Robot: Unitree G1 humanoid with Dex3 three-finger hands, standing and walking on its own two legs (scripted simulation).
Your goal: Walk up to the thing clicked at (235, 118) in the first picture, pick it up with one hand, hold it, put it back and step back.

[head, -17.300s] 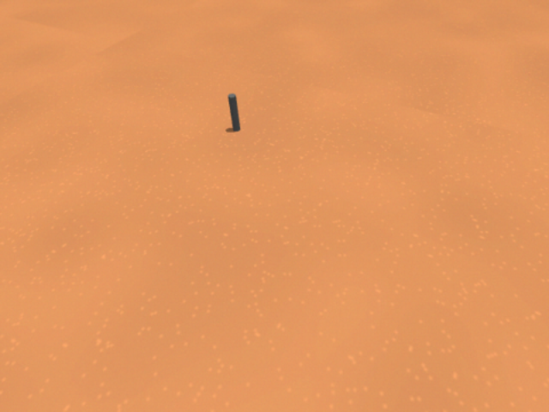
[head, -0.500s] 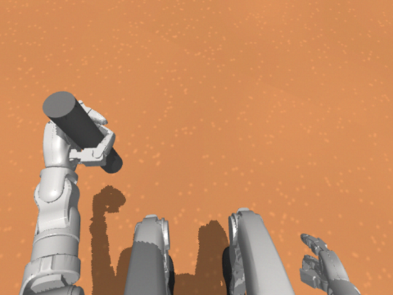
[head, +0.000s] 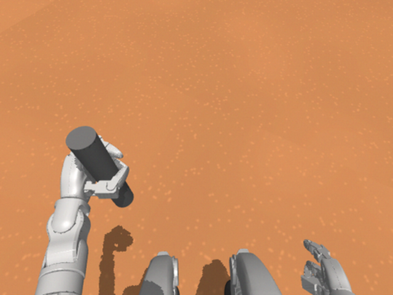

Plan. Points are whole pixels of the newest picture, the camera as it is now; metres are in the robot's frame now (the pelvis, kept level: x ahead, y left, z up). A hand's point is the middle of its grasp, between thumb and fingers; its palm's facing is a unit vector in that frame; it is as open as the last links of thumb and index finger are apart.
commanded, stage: lift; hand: left
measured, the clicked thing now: (107, 174) +0.36 +0.19 +0.02
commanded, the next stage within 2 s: hold in 0.84 s
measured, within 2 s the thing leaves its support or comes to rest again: neither
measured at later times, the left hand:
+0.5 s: hand (103, 151) +0.36 +0.18 +0.10, palm faces +0.01 -1.00 -0.01, open 6.3 cm
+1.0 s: hand (107, 147) +0.36 +0.16 +0.12, palm faces -0.01 -1.00 +0.00, open 6.3 cm
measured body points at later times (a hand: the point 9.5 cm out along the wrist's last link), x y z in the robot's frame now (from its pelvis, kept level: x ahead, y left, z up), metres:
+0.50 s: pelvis +0.03 +0.00 +0.06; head +0.10 +0.01 +0.50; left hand +0.36 +0.23 +0.10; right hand +0.16 -0.25 -0.05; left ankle +0.04 +0.11 -0.61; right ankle +0.04 -0.13 -0.61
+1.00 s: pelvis +0.03 -0.01 +0.08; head +0.09 -0.01 +0.52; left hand +0.35 +0.22 +0.13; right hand +0.17 -0.26 -0.03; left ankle +0.04 +0.11 -0.61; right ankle +0.04 -0.13 -0.61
